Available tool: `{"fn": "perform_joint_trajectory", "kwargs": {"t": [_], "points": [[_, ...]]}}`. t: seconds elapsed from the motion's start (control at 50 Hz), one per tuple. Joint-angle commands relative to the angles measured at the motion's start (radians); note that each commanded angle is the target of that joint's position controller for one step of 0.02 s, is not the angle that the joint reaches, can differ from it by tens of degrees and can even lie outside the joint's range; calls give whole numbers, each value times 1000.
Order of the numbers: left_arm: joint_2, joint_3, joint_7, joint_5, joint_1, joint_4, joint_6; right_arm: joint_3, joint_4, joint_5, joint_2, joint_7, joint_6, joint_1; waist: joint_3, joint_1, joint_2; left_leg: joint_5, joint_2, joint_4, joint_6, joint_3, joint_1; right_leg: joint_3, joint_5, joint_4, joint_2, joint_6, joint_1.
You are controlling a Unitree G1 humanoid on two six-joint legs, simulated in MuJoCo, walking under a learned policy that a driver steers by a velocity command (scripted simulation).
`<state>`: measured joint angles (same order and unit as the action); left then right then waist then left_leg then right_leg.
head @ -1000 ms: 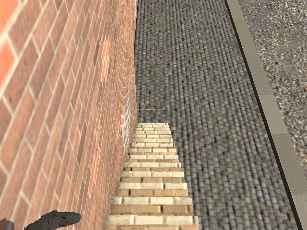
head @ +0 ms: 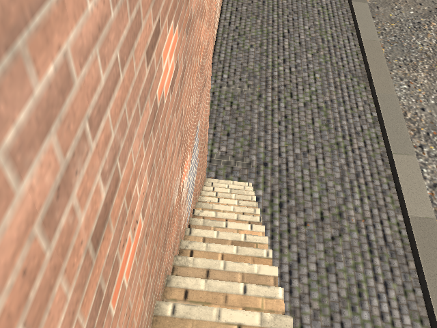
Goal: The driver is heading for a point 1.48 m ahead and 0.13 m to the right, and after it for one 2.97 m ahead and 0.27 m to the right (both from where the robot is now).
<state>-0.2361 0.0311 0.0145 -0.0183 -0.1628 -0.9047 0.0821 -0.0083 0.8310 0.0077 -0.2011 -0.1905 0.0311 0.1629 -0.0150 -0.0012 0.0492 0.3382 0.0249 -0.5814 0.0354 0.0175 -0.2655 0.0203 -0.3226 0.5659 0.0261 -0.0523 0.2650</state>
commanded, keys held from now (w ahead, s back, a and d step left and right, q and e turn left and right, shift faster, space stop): no key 1.00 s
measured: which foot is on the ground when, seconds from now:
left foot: down 0.00-1.00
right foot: down 0.00-1.00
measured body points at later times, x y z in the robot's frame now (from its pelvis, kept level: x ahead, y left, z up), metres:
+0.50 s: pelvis -0.02 -0.05 +0.00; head -0.04 -0.05 +0.45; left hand +0.08 +0.16 -0.13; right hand +0.03 -0.30 -0.14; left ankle -0.02 +0.10 -0.73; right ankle -0.02 -0.14 -0.73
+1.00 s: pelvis -0.03 -0.06 +0.01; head -0.04 -0.07 +0.46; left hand +0.08 +0.14 -0.12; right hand -0.02 -0.31 -0.15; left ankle -0.02 +0.10 -0.73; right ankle -0.02 -0.14 -0.73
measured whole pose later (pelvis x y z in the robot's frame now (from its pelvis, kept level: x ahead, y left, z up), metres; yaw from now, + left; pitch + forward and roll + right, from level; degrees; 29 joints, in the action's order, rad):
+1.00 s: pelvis -0.03 -0.06 +0.01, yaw -3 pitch -3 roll +0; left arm -0.14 0.03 0.06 0.06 -0.25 -0.82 -0.03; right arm 0.00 1.01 -0.03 -0.22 0.03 -0.04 0.33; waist 0.00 0.00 -0.02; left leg 0.26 -0.08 -0.46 -0.07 0.03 -0.16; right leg 0.03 -0.23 0.46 -0.08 0.06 0.18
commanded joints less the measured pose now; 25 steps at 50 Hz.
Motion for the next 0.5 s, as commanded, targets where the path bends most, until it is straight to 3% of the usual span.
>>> {"fn": "perform_joint_trajectory", "kwargs": {"t": [0.02,0.04,0.06,0.08,0.12,0.14,0.2,0.26,0.28,0.3,0.32,0.34,0.36,0.44,0.5], "points": [[-108,-31,0,11,7,21,0,31,-25,-7,-131,9,-3,25,-37,-4,-69,-238,-117,135,7,-128,-39,19,349,8,45,-18,-100],[-101,-30,0,9,4,19,-2,24,-29,-6,-116,9,-3,-3,-46,9,-50,-207,-117,131,4,-123,-41,25,358,-4,49,-16,-96],[-107,-31,-2,16,24,11,-5,32,-17,-5,-122,12,-4,18,-18,-3,-19,-162,-118,139,9,-123,-56,19,320,1,41,-9,-81],[-81,-25,1,12,-9,3,-7,25,-9,-6,-104,12,-5,31,-2,9,-23,-132,-124,149,5,-129,-70,25,312,-19,45,-12,-88],[-108,-32,11,11,-18,-8,-6,29,-10,0,-114,15,-9,13,-1,22,-20,-101,-107,121,-3,-106,-91,17,316,-31,41,-5,-104],[-114,-34,15,10,-16,-8,-4,27,6,5,-110,22,-8,44,5,19,9,-74,-107,121,-10,-93,-102,14,296,-32,33,12,-114],[-122,-42,26,16,-30,-16,-7,20,20,9,-110,36,-4,69,34,23,-45,0,-84,116,-32,-65,-101,5,224,-44,11,26,-93],[-113,-47,30,25,-49,-22,8,16,38,9,-99,48,-8,108,61,28,-63,-1,-85,113,-33,-60,-119,-15,148,-33,-13,43,-71],[-113,-43,34,24,-36,-24,9,17,50,19,-92,50,-7,134,30,12,-51,-9,-78,102,-42,-43,-84,-3,126,-51,-16,47,-66],[-33,-28,30,99,-41,69,-45,51,55,-45,-175,176,-29,68,-129,49,-168,-221,-144,6,-61,-48,62,162,443,-84,105,116,-121],[-48,-31,29,95,17,72,-63,26,46,-56,-116,224,-45,87,-150,-14,-87,-280,-159,32,-76,-57,79,149,539,-65,93,114,-146],[-45,-31,34,93,36,100,-69,23,57,-57,-127,241,-60,113,-131,-22,-81,-282,-169,46,-82,-67,67,144,546,-62,87,114,-162],[-37,-25,35,86,9,89,-82,22,67,-55,-129,246,-71,112,-101,-11,-39,-239,-168,33,-80,-67,46,141,527,-67,80,117,-167],[-10,-9,35,78,-43,96,-103,18,88,-40,-116,235,-99,123,64,-2,-21,-16,-159,118,-78,-74,-38,157,240,-142,74,100,-78],[-12,-10,38,78,-59,108,-105,20,102,-36,-123,227,-89,131,104,7,-29,4,-161,147,-74,-71,-60,177,136,-175,72,98,-68]]}}
Velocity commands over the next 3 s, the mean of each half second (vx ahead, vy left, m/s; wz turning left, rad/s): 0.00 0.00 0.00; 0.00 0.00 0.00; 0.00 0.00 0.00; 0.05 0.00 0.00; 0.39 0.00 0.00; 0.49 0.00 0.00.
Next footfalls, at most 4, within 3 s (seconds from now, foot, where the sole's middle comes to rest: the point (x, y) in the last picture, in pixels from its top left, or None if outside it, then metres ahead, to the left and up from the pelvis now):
2.64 right None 0.25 -0.17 -0.97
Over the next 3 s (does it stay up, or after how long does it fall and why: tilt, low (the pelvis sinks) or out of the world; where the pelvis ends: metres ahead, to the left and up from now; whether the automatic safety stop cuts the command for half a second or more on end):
stays up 0.34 -0.04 -0.28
